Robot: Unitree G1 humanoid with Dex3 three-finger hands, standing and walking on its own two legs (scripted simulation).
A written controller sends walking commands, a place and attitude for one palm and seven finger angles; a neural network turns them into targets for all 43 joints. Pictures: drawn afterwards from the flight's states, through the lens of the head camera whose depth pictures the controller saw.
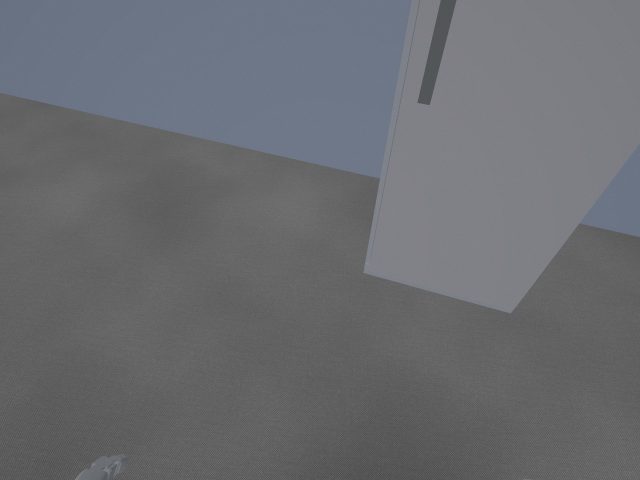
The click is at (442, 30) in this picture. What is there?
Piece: fridge door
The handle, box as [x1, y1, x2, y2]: [417, 0, 455, 104]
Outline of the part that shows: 455,0 440,1 417,102 429,104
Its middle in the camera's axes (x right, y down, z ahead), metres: +0.24 -0.46 +0.72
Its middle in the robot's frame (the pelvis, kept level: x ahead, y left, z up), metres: +0.89 -0.19 +0.25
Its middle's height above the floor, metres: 1.02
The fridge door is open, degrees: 0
